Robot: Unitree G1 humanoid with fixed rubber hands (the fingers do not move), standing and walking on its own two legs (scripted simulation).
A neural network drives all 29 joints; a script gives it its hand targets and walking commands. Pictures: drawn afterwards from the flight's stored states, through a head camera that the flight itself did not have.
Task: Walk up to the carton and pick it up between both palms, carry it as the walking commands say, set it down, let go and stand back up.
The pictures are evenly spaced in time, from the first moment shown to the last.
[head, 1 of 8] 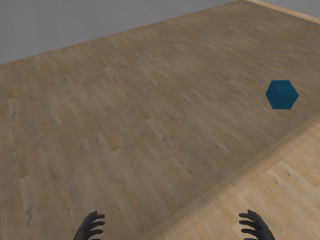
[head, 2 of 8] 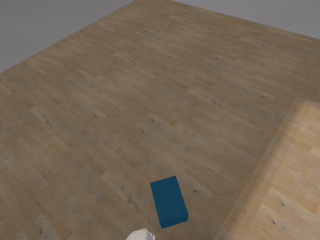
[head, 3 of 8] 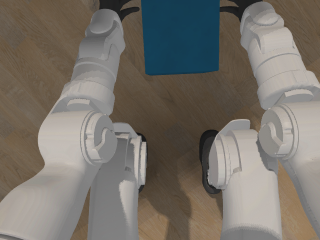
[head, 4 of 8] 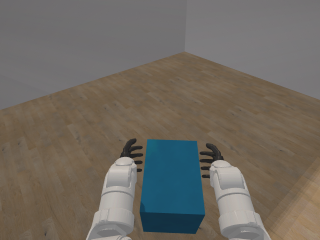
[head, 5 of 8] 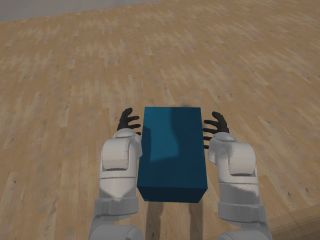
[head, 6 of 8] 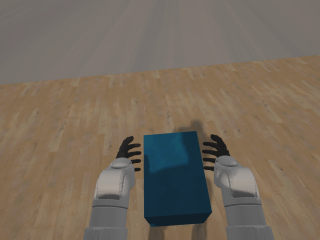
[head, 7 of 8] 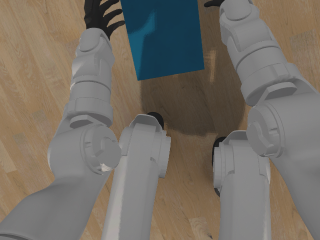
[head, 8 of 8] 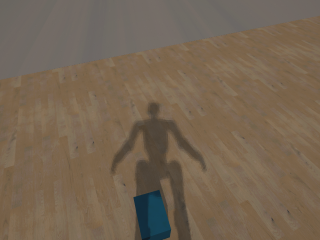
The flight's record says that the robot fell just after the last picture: no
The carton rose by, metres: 0.72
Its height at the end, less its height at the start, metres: +0.00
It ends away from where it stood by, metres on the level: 2.93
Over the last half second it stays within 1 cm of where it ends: yes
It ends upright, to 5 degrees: yes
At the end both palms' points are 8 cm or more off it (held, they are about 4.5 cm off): yes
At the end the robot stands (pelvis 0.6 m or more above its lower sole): yes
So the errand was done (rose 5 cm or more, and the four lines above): yes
